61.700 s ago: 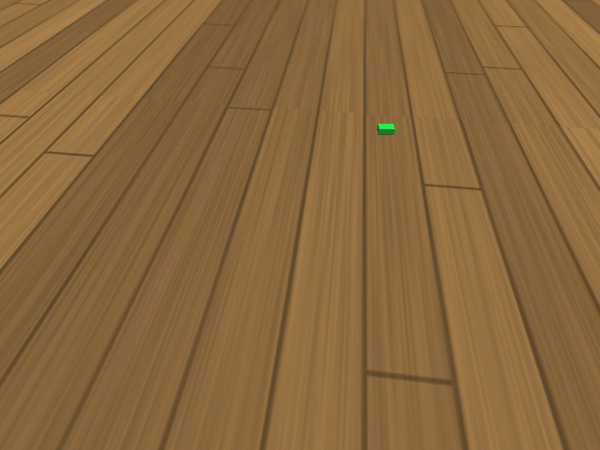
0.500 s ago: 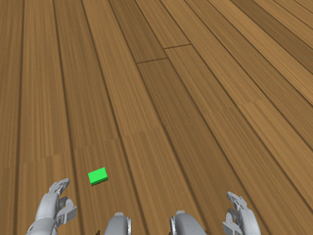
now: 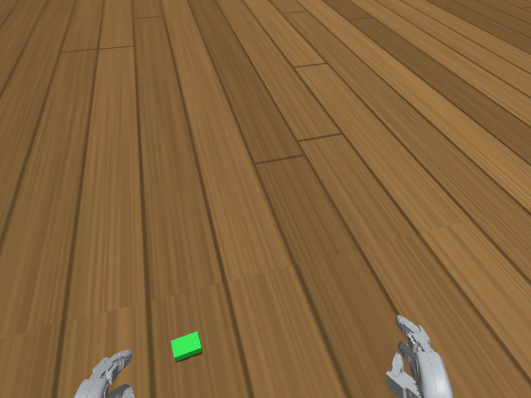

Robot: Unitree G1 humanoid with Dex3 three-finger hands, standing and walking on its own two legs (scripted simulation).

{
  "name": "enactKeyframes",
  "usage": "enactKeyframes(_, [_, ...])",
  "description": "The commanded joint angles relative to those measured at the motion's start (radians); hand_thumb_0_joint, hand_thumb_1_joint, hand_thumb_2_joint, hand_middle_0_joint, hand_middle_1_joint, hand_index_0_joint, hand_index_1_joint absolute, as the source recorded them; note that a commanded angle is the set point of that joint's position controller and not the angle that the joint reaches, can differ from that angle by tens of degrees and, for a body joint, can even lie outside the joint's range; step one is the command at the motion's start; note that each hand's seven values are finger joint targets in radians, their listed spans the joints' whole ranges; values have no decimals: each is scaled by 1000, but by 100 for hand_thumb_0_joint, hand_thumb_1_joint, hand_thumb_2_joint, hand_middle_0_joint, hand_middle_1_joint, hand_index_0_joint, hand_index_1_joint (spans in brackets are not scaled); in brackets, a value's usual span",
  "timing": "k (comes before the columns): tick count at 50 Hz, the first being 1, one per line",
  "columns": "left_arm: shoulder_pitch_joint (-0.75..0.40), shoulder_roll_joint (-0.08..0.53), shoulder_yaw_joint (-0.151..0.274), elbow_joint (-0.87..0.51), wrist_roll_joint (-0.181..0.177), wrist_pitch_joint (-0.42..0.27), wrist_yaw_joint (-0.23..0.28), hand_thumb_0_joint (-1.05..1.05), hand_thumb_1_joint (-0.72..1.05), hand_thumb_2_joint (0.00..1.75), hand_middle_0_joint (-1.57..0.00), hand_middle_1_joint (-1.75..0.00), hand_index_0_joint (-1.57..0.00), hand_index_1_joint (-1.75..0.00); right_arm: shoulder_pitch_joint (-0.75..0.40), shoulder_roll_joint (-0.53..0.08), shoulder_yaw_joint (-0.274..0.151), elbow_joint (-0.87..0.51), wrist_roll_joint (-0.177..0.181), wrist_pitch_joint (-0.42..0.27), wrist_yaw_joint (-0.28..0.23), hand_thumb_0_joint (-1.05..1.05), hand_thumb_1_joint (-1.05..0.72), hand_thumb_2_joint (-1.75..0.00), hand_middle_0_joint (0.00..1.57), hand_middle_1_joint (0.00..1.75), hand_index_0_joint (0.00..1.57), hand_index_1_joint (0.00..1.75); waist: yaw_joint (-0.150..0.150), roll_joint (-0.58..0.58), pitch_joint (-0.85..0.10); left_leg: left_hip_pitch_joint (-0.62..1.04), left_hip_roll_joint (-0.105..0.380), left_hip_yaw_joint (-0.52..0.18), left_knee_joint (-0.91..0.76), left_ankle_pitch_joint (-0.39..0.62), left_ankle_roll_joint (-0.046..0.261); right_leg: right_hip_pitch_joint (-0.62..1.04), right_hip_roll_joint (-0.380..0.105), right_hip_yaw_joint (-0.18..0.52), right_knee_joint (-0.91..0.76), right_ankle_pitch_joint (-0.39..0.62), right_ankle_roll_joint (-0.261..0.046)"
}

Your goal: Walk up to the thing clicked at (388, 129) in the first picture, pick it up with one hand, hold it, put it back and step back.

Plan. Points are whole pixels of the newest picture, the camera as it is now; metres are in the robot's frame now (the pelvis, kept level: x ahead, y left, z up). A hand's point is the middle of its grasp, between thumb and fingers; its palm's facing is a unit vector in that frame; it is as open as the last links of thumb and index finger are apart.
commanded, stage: home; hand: left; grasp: from above
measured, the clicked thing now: (186, 346) +0.47 +0.25 -0.70
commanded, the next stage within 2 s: stand in 1.78 s
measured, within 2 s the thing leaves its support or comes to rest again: neither
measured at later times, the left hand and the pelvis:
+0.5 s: hand out of the picture +0.17 +0.18 -0.04, palm faces +0.03 -0.98 -0.21, open 7.4 cm; pelvis +0.00 +0.00 +0.00, yaw -1 degrees
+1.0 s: hand out of the picture +0.16 +0.17 -0.05, palm faces +0.04 -0.98 -0.20, open 7.4 cm; pelvis -0.01 +0.00 +0.00, yaw +0 degrees
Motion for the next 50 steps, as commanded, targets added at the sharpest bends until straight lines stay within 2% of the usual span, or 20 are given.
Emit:
enactKeyframes(1, [-40,109,65,-196,11,-57,5,0,90,90,-20,-30,-20,-30,-44,-122,-52,-138,0,-62,-12,0,-90,-90,20,30,20,30,-23,10,-74,125,-22,26,-151,250,24,33,24,-6,-145,245,-3])
enactKeyframes(11, [-22,105,62,-178,10,-59,10,0,90,90,-20,-30,-20,-30,-48,-121,-52,-133,-1,-62,-10,0,-90,-90,20,30,20,30,-20,-5,-80,123,-21,23,-143,272,24,45,25,-4,-142,270,-2])
enactKeyframes(14, [-11,109,68,-186,9,-58,11,0,90,90,-20,-30,-20,-30,-44,-122,-53,-132,1,-59,-10,0,-90,-90,20,30,20,30,-5,9,-93,132,-16,23,-145,308,20,53,27,-6,-130,291,-7])
enactKeyframes(17, [-18,105,64,-174,9,-57,11,0,90,90,-20,-30,-20,-30,-42,-124,-55,-130,0,-58,-10,0,-90,-90,20,30,20,30,-17,-7,-86,132,-13,18,-149,304,19,50,29,-9,-128,284,-7])
enactKeyframes(18, [-11,108,68,-175,10,-56,13,0,90,90,-20,-30,-20,-30,-46,-123,-55,-136,2,-57,-10,0,-90,-90,20,30,20,30,-6,-9,-81,122,-14,20,-148,290,21,48,29,-9,-134,277,-5])
enactKeyframes(19, [-24,100,56,-171,8,-57,11,0,90,90,-20,-30,-20,-30,-45,-122,-53,-135,1,-56,-10,0,-90,-90,20,30,20,30,-16,-20,-73,117,-16,20,-146,275,23,43,27,-7,-139,269,-3])
enactKeyframes(22, [-25,109,69,-169,7,-53,7,0,90,90,-20,-30,-20,-30,-47,-125,-56,-131,1,-58,-9,0,-90,-90,20,30,20,30,-10,-1,-62,112,-12,17,-162,245,20,38,29,-9,-138,233,-7])
enactKeyframes(27, [-26,107,59,-179,6,-50,6,0,90,90,-20,-30,-20,-30,-43,-123,-55,-135,2,-58,-10,0,-90,-90,20,30,20,30,-17,-10,-76,117,-14,21,-148,270,23,43,26,-5,-138,260,-5])
enactKeyframes(28, [-23,110,69,-173,8,-48,8,0,90,90,-20,-30,-20,-30,-41,-125,-56,-137,4,-58,-10,0,-90,-90,20,30,20,30,-9,-12,-77,116,-12,21,-153,267,22,44,27,-6,-134,252,-7])
enactKeyframes(32, [-43,108,65,-177,9,-47,7,0,90,90,-20,-30,-20,-30,-48,-122,-54,-139,2,-60,-10,0,-90,-90,20,30,20,30,-13,-10,-48,95,-15,23,-163,189,24,27,24,-3,-152,187,-4])
enactKeyframes(34, [-39,111,66,-176,11,-45,6,0,90,90,-20,-30,-20,-30,-50,-123,-55,-137,3,-60,-10,0,-90,-90,20,30,20,30,-9,-2,-50,98,-15,24,-169,180,23,22,25,-4,-151,178,-6])
enactKeyframes(36, [-45,109,63,-180,9,-45,3,0,90,90,-20,-30,-20,-30,-48,-126,-56,-141,4,-62,-10,0,-90,-90,20,30,20,30,-19,-3,-46,99,-14,20,-172,167,23,16,26,-4,-151,166,-4])
enactKeyframes(50, [-36,110,68,-179,7,-50,4,0,90,90,-20,-30,-20,-30,-50,-121,-54,-144,4,-67,-14,0,-90,-90,20,30,20,30,-13,-12,-52,89,-15,30,-154,182,24,15,22,2,-149,178,-4])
